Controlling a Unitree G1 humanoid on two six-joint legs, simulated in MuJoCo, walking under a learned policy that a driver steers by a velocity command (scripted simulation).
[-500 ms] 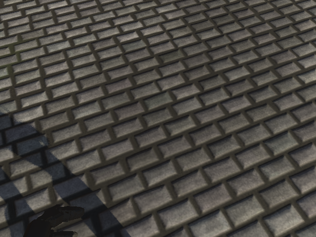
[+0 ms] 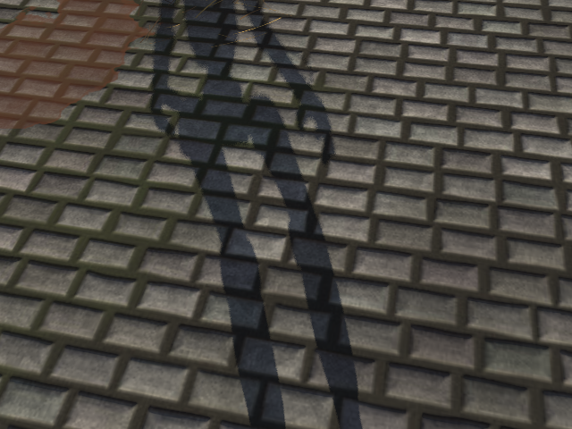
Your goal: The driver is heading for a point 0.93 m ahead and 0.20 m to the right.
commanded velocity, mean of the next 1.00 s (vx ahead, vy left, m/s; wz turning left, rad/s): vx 0.13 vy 0.00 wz -0.22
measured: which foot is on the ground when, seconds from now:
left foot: down 0.00-0.20, up 0.22-0.52, down 0.54-0.96, up 0.98-1.00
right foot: up 0.00-0.20, down 0.22-0.56, up 0.58-0.94, down 0.96-1.00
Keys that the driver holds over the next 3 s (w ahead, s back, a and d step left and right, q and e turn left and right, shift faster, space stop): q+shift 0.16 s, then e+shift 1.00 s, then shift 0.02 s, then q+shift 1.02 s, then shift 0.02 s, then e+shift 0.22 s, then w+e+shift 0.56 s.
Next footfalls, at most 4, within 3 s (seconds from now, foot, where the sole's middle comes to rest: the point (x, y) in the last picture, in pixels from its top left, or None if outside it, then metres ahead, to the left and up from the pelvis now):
0.22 right None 0.41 -0.14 -0.75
0.54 left None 0.30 0.04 -0.75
0.96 right None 0.29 -0.24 -0.75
1.36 left None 0.42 -0.05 -0.75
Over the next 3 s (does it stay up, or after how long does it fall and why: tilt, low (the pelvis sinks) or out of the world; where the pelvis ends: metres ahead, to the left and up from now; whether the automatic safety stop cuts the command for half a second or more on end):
stays up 0.56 -0.21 0.02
